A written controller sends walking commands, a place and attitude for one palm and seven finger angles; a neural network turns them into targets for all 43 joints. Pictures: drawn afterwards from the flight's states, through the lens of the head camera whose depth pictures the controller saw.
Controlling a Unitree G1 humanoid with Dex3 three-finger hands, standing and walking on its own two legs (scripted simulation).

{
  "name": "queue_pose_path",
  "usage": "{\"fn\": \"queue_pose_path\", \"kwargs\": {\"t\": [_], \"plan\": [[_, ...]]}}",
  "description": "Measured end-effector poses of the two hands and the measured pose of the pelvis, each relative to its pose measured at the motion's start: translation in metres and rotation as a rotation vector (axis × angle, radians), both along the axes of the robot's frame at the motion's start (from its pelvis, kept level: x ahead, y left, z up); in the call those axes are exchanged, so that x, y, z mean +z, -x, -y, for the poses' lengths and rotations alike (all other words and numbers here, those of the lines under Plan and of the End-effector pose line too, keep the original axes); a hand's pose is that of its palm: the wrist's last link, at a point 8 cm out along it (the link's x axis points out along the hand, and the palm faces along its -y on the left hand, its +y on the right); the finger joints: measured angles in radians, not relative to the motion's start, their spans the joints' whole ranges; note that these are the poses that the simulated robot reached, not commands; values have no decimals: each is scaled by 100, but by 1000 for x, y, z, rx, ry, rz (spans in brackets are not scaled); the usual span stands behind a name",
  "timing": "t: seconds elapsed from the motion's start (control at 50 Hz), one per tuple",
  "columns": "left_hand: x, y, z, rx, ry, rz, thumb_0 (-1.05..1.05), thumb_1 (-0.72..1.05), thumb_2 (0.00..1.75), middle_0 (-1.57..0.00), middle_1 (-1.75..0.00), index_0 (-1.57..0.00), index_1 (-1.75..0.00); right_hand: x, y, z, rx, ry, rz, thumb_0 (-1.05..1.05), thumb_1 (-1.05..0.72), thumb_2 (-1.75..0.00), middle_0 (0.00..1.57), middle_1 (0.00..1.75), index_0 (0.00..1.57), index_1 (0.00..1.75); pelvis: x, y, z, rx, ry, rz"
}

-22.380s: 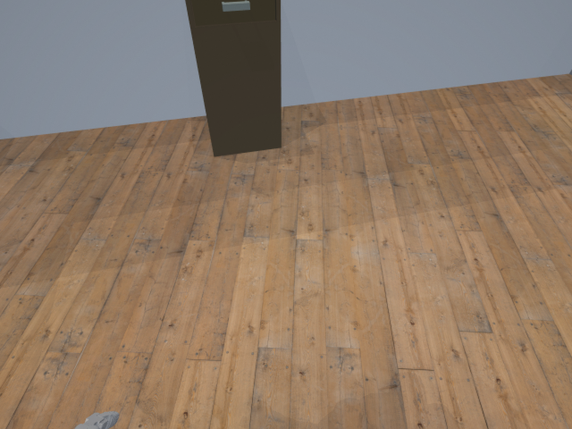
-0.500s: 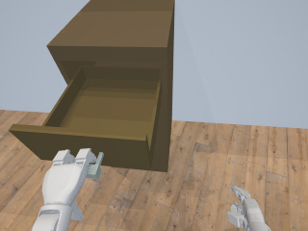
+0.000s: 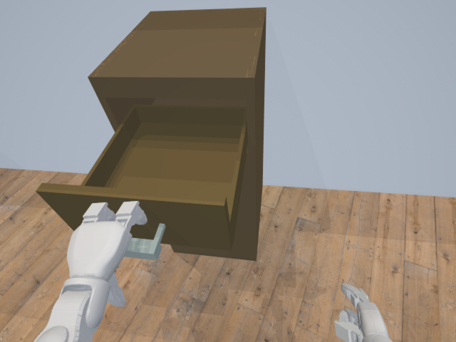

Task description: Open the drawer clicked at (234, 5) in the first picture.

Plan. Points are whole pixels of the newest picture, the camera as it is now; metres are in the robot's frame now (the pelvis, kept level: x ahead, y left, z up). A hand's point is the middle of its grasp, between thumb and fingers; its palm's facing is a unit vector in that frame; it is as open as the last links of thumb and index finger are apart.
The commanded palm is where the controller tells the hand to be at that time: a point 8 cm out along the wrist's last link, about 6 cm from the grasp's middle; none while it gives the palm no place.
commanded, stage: lift the hand off the handle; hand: left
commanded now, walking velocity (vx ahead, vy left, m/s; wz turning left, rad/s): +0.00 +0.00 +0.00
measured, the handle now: (133, 236) +0.28 +0.23 +0.03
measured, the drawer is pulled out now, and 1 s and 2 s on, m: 0.30 0.30 0.30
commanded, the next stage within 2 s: draw the hand back to the body in 1.00 s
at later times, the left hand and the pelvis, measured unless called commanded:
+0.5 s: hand (106, 233) +0.24 +0.22 +0.11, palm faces +0.07 -0.07 -1.00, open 13.4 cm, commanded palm +0.21 +0.23 +0.18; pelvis +0.00 +0.00 +0.02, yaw +1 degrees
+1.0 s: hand (89, 193) +0.26 +0.23 +0.19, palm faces +0.17 -0.06 -0.98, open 13.8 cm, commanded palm +0.22 +0.22 +0.23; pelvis +0.00 +0.00 +0.02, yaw +0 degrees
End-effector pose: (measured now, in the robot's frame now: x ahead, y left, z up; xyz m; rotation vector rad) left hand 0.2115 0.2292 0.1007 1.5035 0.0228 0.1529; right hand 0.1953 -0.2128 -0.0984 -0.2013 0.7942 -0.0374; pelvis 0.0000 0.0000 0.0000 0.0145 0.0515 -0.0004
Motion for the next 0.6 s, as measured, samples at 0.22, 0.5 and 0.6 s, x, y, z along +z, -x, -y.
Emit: {"fn": "queue_pose_path", "kwargs": {"t": [0.22,0.5,0.6], "plan": [[29,-1,5,-27,29,-4,0,-49,30,-32,-120,-39,-123,17,-17,-11,46,-9,47,1,-90,-90,20,30,20,30,9,0,-4,5,1,43],[63,-5,2,-54,2,-13,0,-49,30,-34,-121,-39,-123,24,-27,-26,93,-40,38,1,-90,-90,20,30,20,30,17,-2,-3,9,4,84],[90,-7,-3,-45,-5,57,0,-49,30,-33,-121,-36,-121,25,-28,-26,99,-48,37,1,-90,-90,20,30,20,30,19,-3,-3,13,5,91]]}}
